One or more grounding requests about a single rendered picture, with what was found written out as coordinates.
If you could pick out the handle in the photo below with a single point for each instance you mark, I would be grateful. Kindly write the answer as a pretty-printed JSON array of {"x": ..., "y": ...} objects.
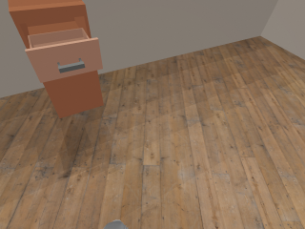
[{"x": 71, "y": 67}]

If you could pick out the drawer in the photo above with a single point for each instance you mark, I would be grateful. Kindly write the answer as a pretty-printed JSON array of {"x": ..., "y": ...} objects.
[{"x": 63, "y": 47}]

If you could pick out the cabinet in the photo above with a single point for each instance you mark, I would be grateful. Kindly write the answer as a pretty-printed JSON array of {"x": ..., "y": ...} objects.
[{"x": 69, "y": 95}]

